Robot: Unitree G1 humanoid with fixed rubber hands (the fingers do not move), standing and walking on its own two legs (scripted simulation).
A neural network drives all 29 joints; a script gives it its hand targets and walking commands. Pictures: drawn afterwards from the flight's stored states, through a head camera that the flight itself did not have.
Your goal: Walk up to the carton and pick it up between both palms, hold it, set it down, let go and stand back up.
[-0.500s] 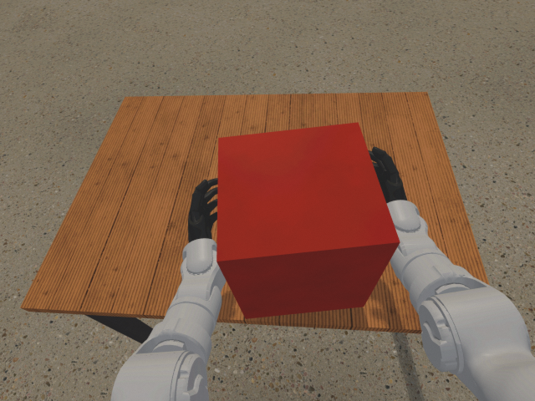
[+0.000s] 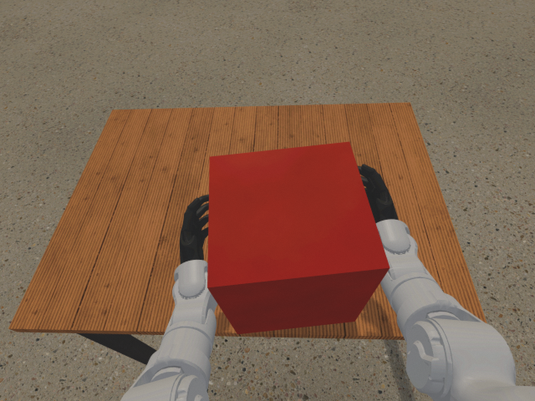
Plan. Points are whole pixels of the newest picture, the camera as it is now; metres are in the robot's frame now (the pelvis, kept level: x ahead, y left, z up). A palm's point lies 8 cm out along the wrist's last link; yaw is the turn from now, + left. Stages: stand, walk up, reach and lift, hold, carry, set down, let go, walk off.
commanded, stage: reach and lift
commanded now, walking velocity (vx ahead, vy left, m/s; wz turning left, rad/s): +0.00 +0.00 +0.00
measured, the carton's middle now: (288, 246) +0.36 +0.00 -0.01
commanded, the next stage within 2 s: none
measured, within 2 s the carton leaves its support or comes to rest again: leaves its support in 0.72 s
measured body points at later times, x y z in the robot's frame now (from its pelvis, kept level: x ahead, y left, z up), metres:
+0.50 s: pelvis +0.01 +0.00 +0.01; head +0.07 +0.00 +0.45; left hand +0.36 +0.16 +0.01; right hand +0.40 -0.15 +0.02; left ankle -0.02 +0.14 -0.74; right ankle +0.00 -0.10 -0.74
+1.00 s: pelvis -0.01 +0.00 +0.00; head +0.06 +0.00 +0.45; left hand +0.35 +0.17 +0.02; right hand +0.40 -0.13 +0.03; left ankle -0.02 +0.14 -0.74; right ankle +0.00 -0.10 -0.74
